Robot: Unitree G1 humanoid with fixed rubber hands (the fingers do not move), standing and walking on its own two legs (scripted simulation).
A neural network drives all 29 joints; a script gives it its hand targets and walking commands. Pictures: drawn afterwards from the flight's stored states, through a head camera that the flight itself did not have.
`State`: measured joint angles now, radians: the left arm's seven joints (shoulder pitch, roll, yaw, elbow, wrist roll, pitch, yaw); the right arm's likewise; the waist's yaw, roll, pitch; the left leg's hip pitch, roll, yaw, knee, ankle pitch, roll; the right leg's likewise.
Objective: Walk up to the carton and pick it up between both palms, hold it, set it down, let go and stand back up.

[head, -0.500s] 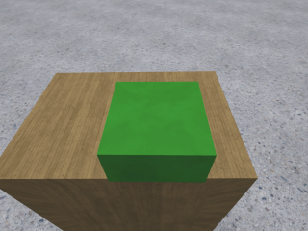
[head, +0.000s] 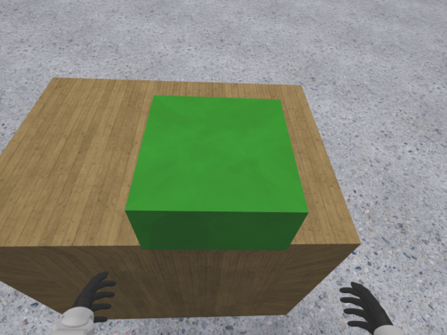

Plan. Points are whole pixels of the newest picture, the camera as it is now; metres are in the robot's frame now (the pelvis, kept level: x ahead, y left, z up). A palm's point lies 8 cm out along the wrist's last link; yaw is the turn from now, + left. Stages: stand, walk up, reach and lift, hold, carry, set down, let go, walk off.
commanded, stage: reach and lift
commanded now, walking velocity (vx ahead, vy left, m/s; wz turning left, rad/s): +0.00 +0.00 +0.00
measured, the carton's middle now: (216, 168) +0.46 +0.04 +0.01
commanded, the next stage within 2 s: none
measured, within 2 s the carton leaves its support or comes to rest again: neither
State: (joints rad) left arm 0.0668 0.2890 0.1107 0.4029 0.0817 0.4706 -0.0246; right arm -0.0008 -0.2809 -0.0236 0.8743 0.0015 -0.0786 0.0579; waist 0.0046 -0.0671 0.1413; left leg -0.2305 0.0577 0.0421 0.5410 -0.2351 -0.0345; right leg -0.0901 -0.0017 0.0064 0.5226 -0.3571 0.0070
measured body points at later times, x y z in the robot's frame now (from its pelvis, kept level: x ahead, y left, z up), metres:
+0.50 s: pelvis -0.01 +0.00 +0.01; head +0.00 +0.01 +0.46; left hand +0.17 +0.27 -0.04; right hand +0.16 -0.25 -0.04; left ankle +0.04 +0.14 -0.73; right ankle -0.04 -0.12 -0.73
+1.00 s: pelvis +0.00 +0.02 +0.02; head +0.00 +0.02 +0.47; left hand +0.18 +0.28 +0.01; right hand +0.17 -0.23 +0.01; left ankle +0.04 +0.14 -0.73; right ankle -0.04 -0.12 -0.73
